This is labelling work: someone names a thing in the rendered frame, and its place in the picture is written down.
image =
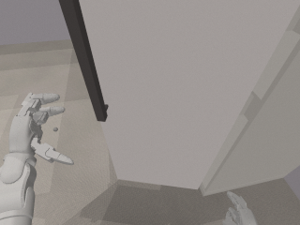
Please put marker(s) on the left robot hand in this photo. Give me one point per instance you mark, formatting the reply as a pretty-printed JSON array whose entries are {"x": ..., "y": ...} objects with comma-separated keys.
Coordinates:
[{"x": 27, "y": 124}]

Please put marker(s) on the right robot hand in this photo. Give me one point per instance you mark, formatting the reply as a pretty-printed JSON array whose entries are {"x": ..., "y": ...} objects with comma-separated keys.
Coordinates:
[{"x": 244, "y": 216}]

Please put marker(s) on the robot left forearm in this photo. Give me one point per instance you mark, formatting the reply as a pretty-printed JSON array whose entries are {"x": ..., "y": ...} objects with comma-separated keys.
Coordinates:
[{"x": 17, "y": 195}]

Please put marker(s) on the handle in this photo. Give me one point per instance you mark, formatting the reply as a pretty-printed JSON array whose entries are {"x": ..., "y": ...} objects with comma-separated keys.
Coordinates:
[{"x": 76, "y": 27}]

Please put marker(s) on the fridge door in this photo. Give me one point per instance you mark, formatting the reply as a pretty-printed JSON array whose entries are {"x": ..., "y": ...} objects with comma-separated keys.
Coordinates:
[{"x": 175, "y": 75}]

